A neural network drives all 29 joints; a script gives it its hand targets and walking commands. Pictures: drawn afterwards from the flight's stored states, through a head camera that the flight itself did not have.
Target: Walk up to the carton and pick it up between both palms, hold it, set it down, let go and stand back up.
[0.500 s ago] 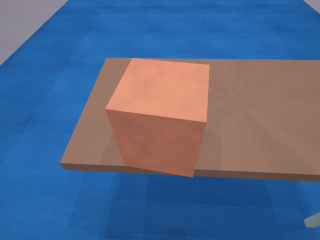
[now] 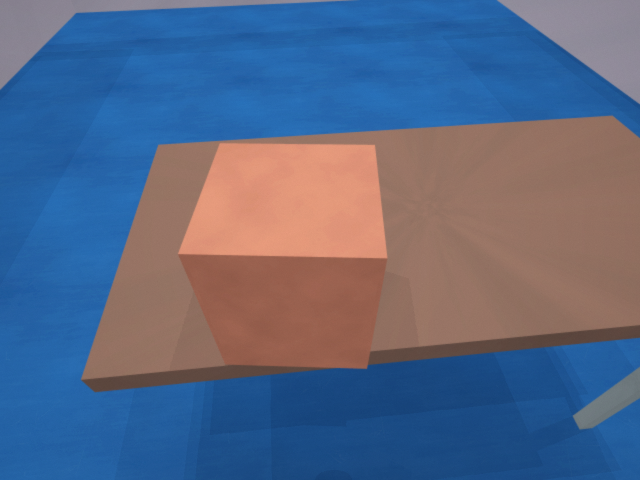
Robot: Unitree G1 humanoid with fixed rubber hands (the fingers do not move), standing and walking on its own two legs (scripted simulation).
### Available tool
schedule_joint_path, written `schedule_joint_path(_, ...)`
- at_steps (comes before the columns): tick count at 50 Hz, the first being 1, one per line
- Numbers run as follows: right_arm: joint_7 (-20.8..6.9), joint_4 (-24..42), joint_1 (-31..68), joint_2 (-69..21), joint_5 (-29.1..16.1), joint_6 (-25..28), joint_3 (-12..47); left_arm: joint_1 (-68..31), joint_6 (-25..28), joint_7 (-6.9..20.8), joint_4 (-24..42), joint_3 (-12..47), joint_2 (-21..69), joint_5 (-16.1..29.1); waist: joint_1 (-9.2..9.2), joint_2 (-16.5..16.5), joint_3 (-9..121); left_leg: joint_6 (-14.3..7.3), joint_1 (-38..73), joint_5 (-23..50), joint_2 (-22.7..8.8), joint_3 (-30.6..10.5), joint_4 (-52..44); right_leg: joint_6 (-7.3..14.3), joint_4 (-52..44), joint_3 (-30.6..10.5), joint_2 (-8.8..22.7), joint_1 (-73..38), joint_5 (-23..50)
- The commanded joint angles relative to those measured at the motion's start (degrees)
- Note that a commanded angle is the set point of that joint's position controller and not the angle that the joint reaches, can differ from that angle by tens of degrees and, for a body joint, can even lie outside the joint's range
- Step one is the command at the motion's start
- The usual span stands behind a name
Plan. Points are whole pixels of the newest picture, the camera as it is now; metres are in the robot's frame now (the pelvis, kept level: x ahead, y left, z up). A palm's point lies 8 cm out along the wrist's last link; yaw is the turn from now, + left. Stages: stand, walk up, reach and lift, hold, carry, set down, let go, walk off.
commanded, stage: walk up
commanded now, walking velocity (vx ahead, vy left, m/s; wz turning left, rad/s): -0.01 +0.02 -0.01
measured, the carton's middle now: (296, 260) +0.41 +0.04 +0.06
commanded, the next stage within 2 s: stand in 1.64 s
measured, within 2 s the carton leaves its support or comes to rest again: neither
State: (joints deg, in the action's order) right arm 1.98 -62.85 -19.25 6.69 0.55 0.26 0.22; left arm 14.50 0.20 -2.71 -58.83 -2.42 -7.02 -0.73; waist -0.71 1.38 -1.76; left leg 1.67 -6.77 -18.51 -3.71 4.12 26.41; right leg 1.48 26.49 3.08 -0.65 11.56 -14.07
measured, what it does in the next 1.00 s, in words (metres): stands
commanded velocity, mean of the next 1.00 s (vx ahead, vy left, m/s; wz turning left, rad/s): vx -0.01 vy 0.02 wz -0.04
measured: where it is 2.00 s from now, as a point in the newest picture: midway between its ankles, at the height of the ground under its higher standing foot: outside the picture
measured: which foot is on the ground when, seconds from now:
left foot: down 0.00-1.00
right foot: down 0.00-1.00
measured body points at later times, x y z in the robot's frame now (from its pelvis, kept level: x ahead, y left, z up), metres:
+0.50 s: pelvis +0.00 +0.00 +0.00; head +0.02 +0.01 +0.45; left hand +0.00 +0.21 -0.16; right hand +0.00 -0.22 -0.16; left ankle -0.05 +0.13 -0.74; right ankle +0.00 -0.10 -0.74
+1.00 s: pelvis -0.01 +0.04 +0.00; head +0.00 +0.04 +0.45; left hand -0.02 +0.25 -0.16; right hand -0.04 -0.17 -0.16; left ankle -0.04 +0.14 -0.74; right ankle -0.03 -0.09 -0.74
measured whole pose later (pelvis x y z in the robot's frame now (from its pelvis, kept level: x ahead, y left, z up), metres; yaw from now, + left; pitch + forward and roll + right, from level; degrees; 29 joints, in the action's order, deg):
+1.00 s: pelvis -0.01 +0.04 +0.00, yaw -2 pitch -2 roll +0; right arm 2.3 -64.4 -18.3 6.1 0.3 0.6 -0.1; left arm 16.3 0.1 -1.9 -65.0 -1.0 -7.4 -1.1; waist 0.3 -0.9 -2.3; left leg -0.7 -6.1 -15.1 -0.8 5.4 23.2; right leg -0.9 24.5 1.1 1.4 8.6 -14.4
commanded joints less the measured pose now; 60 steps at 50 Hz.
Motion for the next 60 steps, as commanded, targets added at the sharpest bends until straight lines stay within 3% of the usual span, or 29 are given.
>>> schedule_joint_path(1,0.1,0.3,-3.7,4.2,0.0,0.2,-1.2,3.9,0.9,0.5,0.0,0.2,-5.3,0.2,1.34,-7.1,-3.2,-1.1,-3.8,9.3,-2.6,-3.6,-5.6,2.5,-6.8,-8.3,9.6,-3.5,20.4)
schedule_joint_path(2,0.1,-0.5,-4.2,3.6,-0.2,0.3,-1.1,5.5,1.0,0.4,-0.3,0.5,-4.7,0.6,1.41,-2.4,-1.6,-1.3,-0.6,11.4,-2.8,-3.7,-6.1,2.6,-6.4,-8.3,9.0,-2.2,21.3)
schedule_joint_path(3,0.0,-0.7,-3.7,3.7,0.0,0.5,-1.5,5.7,1.1,0.4,-1.3,0.1,-4.6,0.7,1.43,-4.8,0.0,-1.5,0.0,12.7,-3.7,-3.9,-6.9,2.0,-6.6,-6.4,7.6,-3.8,19.9)
schedule_joint_path(4,0.0,-0.9,-3.5,4.3,-0.1,0.4,-1.8,5.5,1.3,0.2,-1.6,0.6,-4.2,0.5,1.56,-1.5,-0.8,-1.1,0.9,13.6,-2.8,-3.3,-6.9,1.7,-6.3,-6.9,8.1,-3.9,21.5)
schedule_joint_path(6,0.3,-0.8,-4.7,3.2,-0.1,0.4,-1.6,4.5,1.4,0.2,-2.0,-0.1,-6.3,0.5,0.62,-5.9,-0.6,-1.5,0.8,14.2,-3.5,-3.9,-7.0,1.7,-6.4,-6.2,8.3,-4.3,21.7)
schedule_joint_path(9,0.6,-1.2,-3.9,4.1,0.0,0.1,-1.6,5.2,1.2,0.5,-2.8,0.6,-4.6,0.8,1.15,-1.0,-0.5,-1.6,1.4,14.2,-2.9,-2.9,-7.2,1.6,-6.4,-6.3,7.8,-2.3,18.4)
schedule_joint_path(15,1.0,-1.8,-3.3,5.5,0.2,0.2,-1.8,4.2,1.0,0.4,-4.5,0.2,-5.3,0.5,0.32,-3.5,-4.7,-1.2,-1.3,13.7,-3.9,-2.8,-6.6,1.4,-5.7,-5.2,7.2,-1.7,20.5)
schedule_joint_path(23,1.9,-0.8,-0.8,6.4,0.2,-0.5,-2.7,5.9,0.8,0.5,-2.6,-0.3,-3.8,-0.4,2.17,2.3,0.5,-2.1,-2.1,12.4,-3.9,0.4,-3.5,1.6,-0.9,-5.6,6.4,-1.6,19.6)
schedule_joint_path(29,1.2,2.5,1.2,6.4,-0.3,-3.1,-4.3,11.1,0.8,-0.8,-0.9,-2.6,-11.6,-1.4,5.03,-10.9,1.0,0.1,-10.1,-5.7,1.3,-0.1,16.7,8.8,-7.7,-21.9,21.7,0.1,24.5)
schedule_joint_path(31,0.2,2.9,0.3,1.0,0.2,-2.4,-2.8,6.2,0.3,-1.3,-1.4,-1.1,-8.4,-1.1,1.86,-14.0,0.8,-1.8,-5.6,-9.5,-0.9,-4.2,15.9,9.1,-8.9,-15.6,17.9,6.2,15.3)
schedule_joint_path(33,-0.2,2.0,-4.5,1.9,0.1,-0.6,-2.3,1.0,-0.8,-1.0,-1.8,-0.5,-6.5,-1.0,-2.02,-11.1,0.5,-2.7,1.4,3.7,0.9,-0.8,-2.6,4.8,-5.3,-7.3,10.1,9.9,4.8)
schedule_joint_path(34,0.1,1.7,-5.0,4.5,0.9,0.1,-2.8,3.2,-0.9,-0.5,-2.7,-0.1,-4.5,-1.1,-1.00,-4.5,-1.1,-2.5,5.9,8.4,-3.0,-5.4,-8.9,2.6,-1.0,-6.9,7.7,13.3,-0.1)
schedule_joint_path(35,0.2,1.7,-6.1,10.4,1.0,0.5,-3.3,4.1,-1.2,-0.2,-1.4,0.2,-1.8,-0.4,-0.84,7.8,-0.4,-4.9,-0.1,5.5,-12.2,-16.6,-14.0,0.0,4.1,-1.0,2.2,12.3,-6.8)
schedule_joint_path(36,0.3,1.0,-5.7,10.2,1.1,0.4,-3.0,3.7,-1.6,-0.4,-0.9,0.1,-1.8,-0.3,-1.04,14.5,-3.6,-8.4,-7.5,8.3,-15.5,-19.0,-15.3,-0.5,8.1,-1.0,2.1,8.4,-11.6)
schedule_joint_path(37,0.5,1.9,-1.8,7.7,1.5,0.7,-2.2,3.3,-1.9,0.3,-2.3,-0.4,-3.6,0.2,0.81,8.1,-6.9,-9.2,-8.0,5.8,-13.8,-16.9,-15.7,-1.0,11.6,-2.3,2.9,8.8,-9.5)
schedule_joint_path(40,0.7,2.9,0.7,7.1,1.1,1.1,-1.4,4.1,-2.4,0.9,-3.5,-0.9,-3.8,-0.4,2.00,4.5,-7.3,-8.3,-9.7,13.2,-11.8,-14.9,-16.1,-1.2,15.6,-3.7,3.0,6.6,-10.3)
schedule_joint_path(42,0.7,3.0,2.1,5.1,0.8,1.6,-0.9,7.0,-1.6,1.1,-4.3,-0.2,-2.6,-0.6,3.25,4.0,-3.6,-8.4,-2.9,25.0,-10.1,-10.4,-11.7,-1.5,9.0,-2.9,2.5,6.0,-8.3)
schedule_joint_path(43,0.8,2.1,0.2,6.6,0.6,1.6,-1.4,7.2,-1.1,0.9,-4.7,0.2,-2.6,-0.4,2.76,9.8,-1.5,-7.8,-1.2,28.0,-8.0,-7.3,-9.3,-1.7,4.7,-2.4,3.1,2.3,-4.8)
schedule_joint_path(45,0.7,0.7,-1.3,4.9,0.1,1.5,-1.3,8.3,-0.2,0.3,-5.2,0.7,-2.5,0.1,2.86,5.7,1.0,-6.8,0.8,29.3,-6.1,-5.6,-6.5,-1.7,-5.3,-2.9,4.0,-3.5,7.5)
schedule_joint_path(46,0.5,0.4,-2.4,4.8,-0.1,1.5,-1.1,8.9,0.4,0.3,-4.9,0.2,-5.3,-0.3,2.24,5.0,1.5,-5.5,-3.8,22.4,-5.3,-5.3,-5.2,-1.7,-6.8,-6.3,6.8,-8.8,15.0)
schedule_joint_path(47,0.2,0.3,-3.7,3.1,0.0,1.4,-1.0,5.6,0.8,0.4,-5.2,0.3,-7.6,-0.6,0.38,-1.5,0.8,-3.8,-2.9,18.8,-3.0,-4.0,-6.7,-0.3,-6.0,-8.3,9.2,-8.3,21.0)
schedule_joint_path(49,0.6,-0.9,-4.7,3.3,-0.7,0.7,-0.7,4.5,0.8,0.7,-5.3,1.1,-5.8,-0.3,0.83,-6.2,-1.7,-3.0,-0.7,11.1,-1.5,-3.3,-8.1,-0.2,-7.6,-7.0,9.4,-3.2,16.8)
schedule_joint_path(50,1.1,-1.4,-3.6,6.8,-0.3,0.0,-2.2,3.3,0.9,0.5,-3.5,0.6,-6.9,-0.5,1.93,-2.8,-4.1,-2.6,-2.1,12.0,-1.2,-1.9,-6.3,-0.3,-5.9,-7.6,12.0,-2.9,19.5)
schedule_joint_path(51,0.9,-0.4,-2.4,10.8,0.0,-0.8,-4.0,6.0,0.9,-0.3,-2.6,-0.1,-10.3,-1.4,3.39,1.7,-4.1,-1.8,-5.5,9.6,0.0,0.3,-1.4,0.7,-5.3,-9.0,14.9,-2.8,19.3)
schedule_joint_path(54,0.1,3.7,2.1,6.7,0.2,-2.5,-4.3,11.2,0.4,-1.5,-2.7,-1.8,-13.8,-1.5,6.59,-16.1,-1.3,0.3,-16.8,-7.4,1.9,-0.3,22.2,10.6,-9.0,-23.1,26.6,-3.2,21.9)
schedule_joint_path(55,-0.3,5.4,3.5,5.8,0.2,-2.8,-4.3,12.5,0.4,-1.7,-3.0,-1.6,-12.5,-1.8,7.78,-15.0,-2.0,0.5,-18.2,-10.5,0.8,-3.5,30.6,12.2,-10.2,-22.6,27.1,0.0,24.0)
schedule_joint_path(58,-0.9,5.5,0.3,0.6,0.1,-1.9,-2.6,1.2,0.7,-1.5,-1.2,-0.6,-7.5,-2.0,-0.26,-13.4,-2.9,-1.5,-10.8,-8.2,-2.4,-6.1,14.9,6.1,-11.4,-12.6,17.5,5.7,12.4)
schedule_joint_path(59,-0.9,5.5,-1.8,1.1,-0.3,-1.0,-2.3,-0.9,0.3,-1.1,-1.8,0.2,-5.7,-1.2,-1.81,-16.3,-3.3,-1.0,-5.7,-4.0,-0.4,-3.0,6.5,4.6,-8.4,-6.9,12.3,7.2,13.0)
schedule_joint_path(60,-0.4,4.0,-4.6,3.7,-0.6,0.1,-2.5,0.2,-0.2,-0.8,-2.9,-0.5,-7.2,-1.0,-2.66,-12.9,-1.2,0.0,-0.6,4.8,2.6,1.1,-3.6,3.1,-2.3,-4.3,6.9,6.0,12.8)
